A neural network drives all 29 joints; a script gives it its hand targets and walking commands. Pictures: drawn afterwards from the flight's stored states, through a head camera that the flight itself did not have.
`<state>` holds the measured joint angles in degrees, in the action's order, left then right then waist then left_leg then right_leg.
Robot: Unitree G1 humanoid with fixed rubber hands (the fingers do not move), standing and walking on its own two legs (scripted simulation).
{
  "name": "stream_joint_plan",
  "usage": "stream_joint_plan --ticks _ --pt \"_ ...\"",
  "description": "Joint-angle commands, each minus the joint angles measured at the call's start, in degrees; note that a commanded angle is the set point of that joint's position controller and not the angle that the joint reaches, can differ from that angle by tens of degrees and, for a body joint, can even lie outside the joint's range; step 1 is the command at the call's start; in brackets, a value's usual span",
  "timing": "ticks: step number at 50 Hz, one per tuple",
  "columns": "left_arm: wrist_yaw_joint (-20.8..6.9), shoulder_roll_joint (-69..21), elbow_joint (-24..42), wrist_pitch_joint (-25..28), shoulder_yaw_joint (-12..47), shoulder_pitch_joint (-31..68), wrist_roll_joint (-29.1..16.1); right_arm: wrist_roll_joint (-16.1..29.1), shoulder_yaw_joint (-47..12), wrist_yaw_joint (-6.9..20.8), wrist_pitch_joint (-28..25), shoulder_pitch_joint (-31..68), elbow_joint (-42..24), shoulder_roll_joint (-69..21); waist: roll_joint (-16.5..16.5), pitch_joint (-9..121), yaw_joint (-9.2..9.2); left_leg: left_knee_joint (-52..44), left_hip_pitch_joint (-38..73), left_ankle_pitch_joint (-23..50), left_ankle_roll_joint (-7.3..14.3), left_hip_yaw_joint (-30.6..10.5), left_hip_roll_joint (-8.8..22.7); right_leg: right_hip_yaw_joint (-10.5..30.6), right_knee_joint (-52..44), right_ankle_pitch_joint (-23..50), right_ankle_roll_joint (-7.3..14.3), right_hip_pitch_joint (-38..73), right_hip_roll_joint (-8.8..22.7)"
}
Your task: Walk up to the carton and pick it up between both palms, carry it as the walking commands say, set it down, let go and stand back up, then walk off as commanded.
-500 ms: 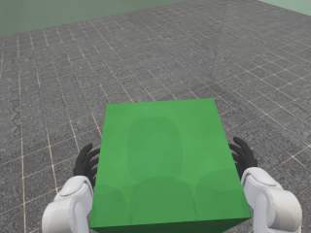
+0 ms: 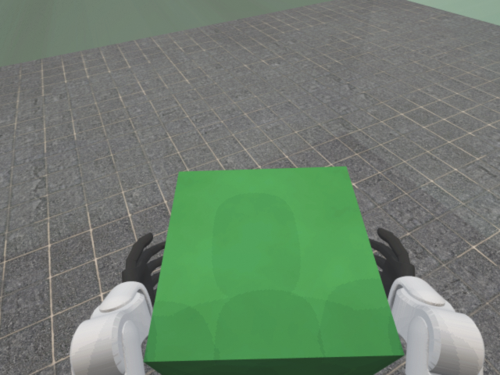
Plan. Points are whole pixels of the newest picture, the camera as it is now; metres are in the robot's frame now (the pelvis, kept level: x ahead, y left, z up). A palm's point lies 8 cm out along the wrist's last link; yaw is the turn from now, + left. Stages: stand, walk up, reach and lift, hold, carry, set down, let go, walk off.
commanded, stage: carry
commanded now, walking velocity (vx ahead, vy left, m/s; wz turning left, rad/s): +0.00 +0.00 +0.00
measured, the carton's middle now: (265, 284) +0.26 -0.01 +0.02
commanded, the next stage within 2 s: hold in 1.22 s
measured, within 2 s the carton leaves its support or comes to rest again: neither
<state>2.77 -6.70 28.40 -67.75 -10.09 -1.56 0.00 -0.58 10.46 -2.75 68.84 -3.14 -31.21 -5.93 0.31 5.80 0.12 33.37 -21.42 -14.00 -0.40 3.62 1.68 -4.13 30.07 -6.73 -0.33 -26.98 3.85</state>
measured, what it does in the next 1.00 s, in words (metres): stands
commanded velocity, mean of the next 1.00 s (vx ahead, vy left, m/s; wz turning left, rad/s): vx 0.00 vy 0.00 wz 0.00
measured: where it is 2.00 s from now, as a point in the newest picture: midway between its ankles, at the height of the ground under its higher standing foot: outside the picture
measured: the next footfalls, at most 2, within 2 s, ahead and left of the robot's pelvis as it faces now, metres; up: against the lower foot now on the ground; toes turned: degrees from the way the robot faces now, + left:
none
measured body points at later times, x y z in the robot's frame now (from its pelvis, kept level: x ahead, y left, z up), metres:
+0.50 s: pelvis +0.02 +0.00 +0.00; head +0.01 +0.00 +0.45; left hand +0.26 +0.18 +0.08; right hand +0.26 -0.17 +0.08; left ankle +0.04 +0.13 -0.73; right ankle +0.11 -0.12 -0.73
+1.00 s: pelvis +0.05 +0.01 +0.00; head +0.04 +0.01 +0.45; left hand +0.29 +0.19 +0.08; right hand +0.29 -0.17 +0.08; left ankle +0.04 +0.13 -0.73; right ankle +0.11 -0.12 -0.73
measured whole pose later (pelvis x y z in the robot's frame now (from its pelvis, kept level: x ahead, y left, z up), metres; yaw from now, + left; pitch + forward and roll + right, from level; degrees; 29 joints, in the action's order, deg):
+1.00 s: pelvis +0.05 +0.01 +0.00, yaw +1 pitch +3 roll +0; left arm 2.2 -6.2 27.3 -65.3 -10.1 -1.1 0.7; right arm -1.0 10.5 -2.2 65.9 -1.9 -28.9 -6.3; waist -0.1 5.1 -0.3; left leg 32.9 -18.2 -17.7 -0.3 3.0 1.7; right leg -4.7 30.3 -9.2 -0.7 -23.9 3.8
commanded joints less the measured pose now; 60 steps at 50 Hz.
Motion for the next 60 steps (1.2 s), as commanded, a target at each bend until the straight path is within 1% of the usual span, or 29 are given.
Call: stream_joint_plan --ticks 1,12,16,28,34,46,60 --pt "-5.28 -39.20 7.70 0.34 43.67 23.00 -13.38 14.55 -45.62 5.28 -1.14 26.36 -7.24 -40.02 -3.86 8.24 -0.62 -6.84 -0.64 -10.59 1.39 -5.46 2.40 8.71 -10.16 -21.14 0.21 5.76 5.43" --pt "-5.40 -39.27 8.50 0.79 44.77 23.61 -14.05 13.40 -44.62 4.81 -1.77 25.20 -6.93 -39.69 -1.64 9.11 -0.45 -8.66 -0.57 -9.43 1.66 -6.58 3.57 7.60 -7.91 -16.16 0.28 6.84 4.31" --pt "-5.49 -39.23 8.52 0.98 44.95 23.77 -14.26 13.02 -44.35 4.70 -2.01 24.83 -6.77 -39.44 -1.31 9.20 -0.43 -8.74 -0.56 -8.15 1.67 -6.71 3.86 7.36 -7.43 -14.01 0.35 7.55 4.33" --pt "-5.40 -39.32 8.33 1.50 44.95 23.28 -13.76 12.99 -44.37 4.82 -2.47 24.59 -6.47 -39.15 -0.48 10.44 -0.43 -8.03 0.84 -1.08 1.80 -6.56 4.94 5.57 -4.56 -2.61 0.94 11.33 4.39" --pt "-5.40 -39.31 8.35 1.66 44.98 23.23 -13.53 13.03 -44.42 4.98 -2.58 24.54 -6.44 -39.11 -0.47 10.72 -0.38 -7.39 1.75 1.02 1.84 -6.15 5.03 5.16 -3.67 1.27 1.22 12.26 4.54" --pt "-5.60 -39.04 7.15 2.66 44.40 23.69 -12.92 12.51 -43.59 5.36 -3.50 24.84 -5.26 -38.72 -0.45 10.78 -0.40 -7.06 2.77 2.50 1.98 -5.72 5.13 4.67 -3.07 3.43 1.53 12.81 4.39" --pt "-6.21 -38.44 3.23 5.69 42.37 24.67 -11.28 10.90 -41.50 6.27 -6.46 25.55 -1.57 -38.02 -0.40 10.93 -0.58 -7.18 3.16 2.71 2.06 -5.46 5.04 4.53 -3.05 3.50 1.63 12.96 4.19"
